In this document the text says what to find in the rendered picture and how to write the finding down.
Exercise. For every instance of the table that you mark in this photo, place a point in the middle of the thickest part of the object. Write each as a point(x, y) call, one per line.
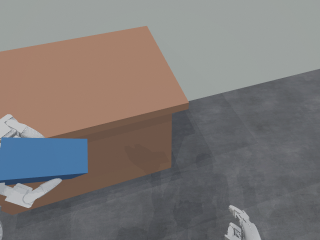
point(114, 89)

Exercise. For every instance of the sponge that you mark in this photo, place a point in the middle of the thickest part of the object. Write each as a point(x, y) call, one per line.
point(30, 160)

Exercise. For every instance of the robot right hand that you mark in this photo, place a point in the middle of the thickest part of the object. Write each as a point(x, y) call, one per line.
point(248, 230)

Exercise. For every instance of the robot left hand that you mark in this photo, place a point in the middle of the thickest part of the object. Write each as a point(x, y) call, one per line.
point(21, 194)

